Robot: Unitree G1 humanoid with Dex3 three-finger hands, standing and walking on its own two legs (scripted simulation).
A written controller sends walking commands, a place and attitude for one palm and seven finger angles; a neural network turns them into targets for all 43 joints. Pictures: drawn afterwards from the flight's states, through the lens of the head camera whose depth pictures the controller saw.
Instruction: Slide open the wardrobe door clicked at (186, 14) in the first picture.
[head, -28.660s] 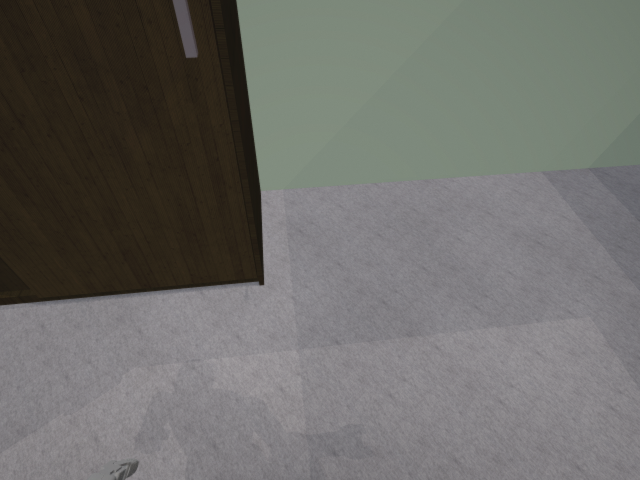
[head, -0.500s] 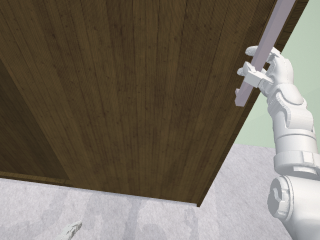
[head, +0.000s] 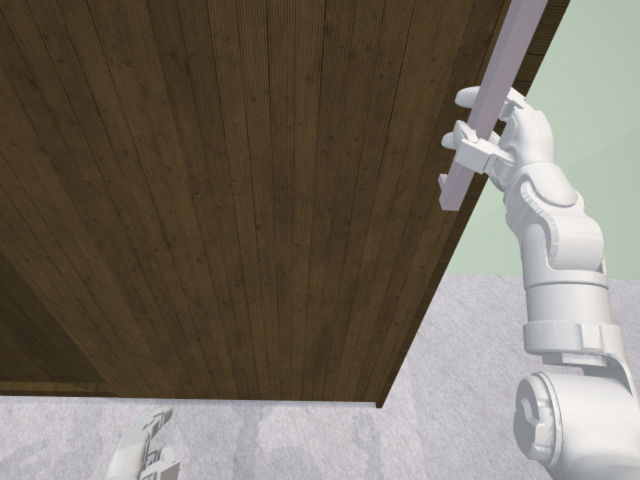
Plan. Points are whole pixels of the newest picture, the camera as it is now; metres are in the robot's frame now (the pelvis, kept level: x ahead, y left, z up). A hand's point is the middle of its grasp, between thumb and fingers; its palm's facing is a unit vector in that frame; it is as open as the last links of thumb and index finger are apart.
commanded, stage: tug the door sideways, standing still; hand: right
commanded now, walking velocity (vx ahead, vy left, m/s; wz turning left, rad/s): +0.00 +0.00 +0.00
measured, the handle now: (479, 104) +0.48 -0.15 +0.27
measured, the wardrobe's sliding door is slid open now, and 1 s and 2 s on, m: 0.00 0.00 0.08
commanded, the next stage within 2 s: step sideways, sliding the door along in 0.68 s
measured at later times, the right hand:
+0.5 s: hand (460, 147) +0.42 -0.12 +0.24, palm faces +0.05 +1.00 -0.05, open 6.0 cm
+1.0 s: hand (457, 150) +0.43 -0.12 +0.24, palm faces +0.11 +0.99 -0.11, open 6.1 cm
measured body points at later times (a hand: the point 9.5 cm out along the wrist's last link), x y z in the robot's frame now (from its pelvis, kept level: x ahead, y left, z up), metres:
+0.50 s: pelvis -0.02 -0.01 +0.00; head -0.02 +0.01 +0.45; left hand +0.12 +0.22 -0.12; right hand +0.41 -0.18 +0.25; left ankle -0.08 +0.09 -0.74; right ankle +0.00 -0.12 -0.74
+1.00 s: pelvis -0.04 +0.00 -0.01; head -0.01 +0.02 +0.44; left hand +0.09 +0.23 -0.13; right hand +0.42 -0.18 +0.24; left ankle -0.08 +0.10 -0.71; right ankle +0.00 -0.12 -0.74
